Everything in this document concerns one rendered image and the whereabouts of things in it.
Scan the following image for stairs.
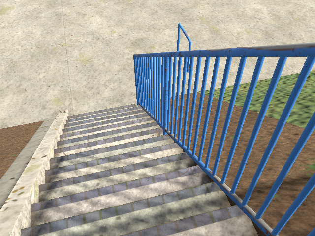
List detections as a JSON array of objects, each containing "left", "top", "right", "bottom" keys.
[{"left": 21, "top": 103, "right": 259, "bottom": 236}]

